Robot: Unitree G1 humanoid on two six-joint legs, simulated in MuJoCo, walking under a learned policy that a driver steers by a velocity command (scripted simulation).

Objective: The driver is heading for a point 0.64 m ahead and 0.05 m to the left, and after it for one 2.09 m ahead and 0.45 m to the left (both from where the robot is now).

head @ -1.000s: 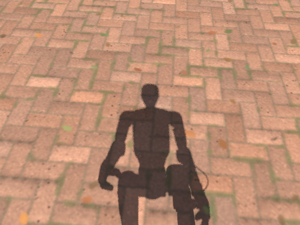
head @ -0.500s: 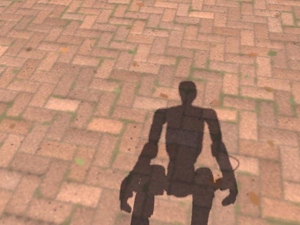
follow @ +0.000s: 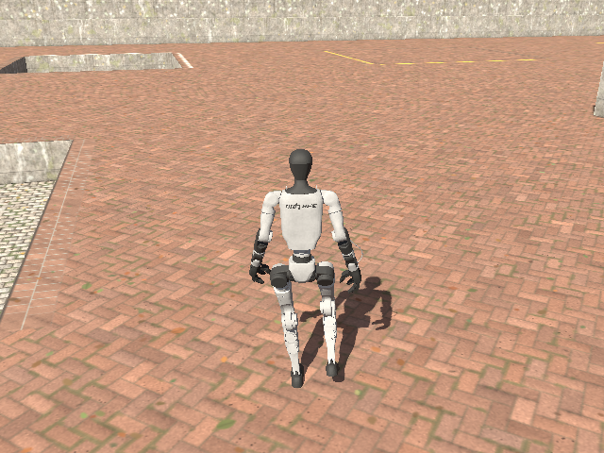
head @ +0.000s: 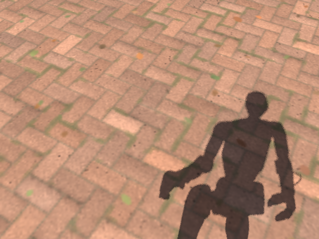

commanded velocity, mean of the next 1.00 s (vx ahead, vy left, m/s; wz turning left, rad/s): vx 0.39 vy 0.00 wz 0.39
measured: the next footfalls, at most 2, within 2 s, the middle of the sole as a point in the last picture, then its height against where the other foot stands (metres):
right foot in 0.38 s outside the picture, level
left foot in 0.84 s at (123, 227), level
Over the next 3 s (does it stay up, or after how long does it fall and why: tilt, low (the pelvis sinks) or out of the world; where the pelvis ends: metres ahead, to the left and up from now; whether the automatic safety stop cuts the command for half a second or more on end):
stays up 0.91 0.21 0.01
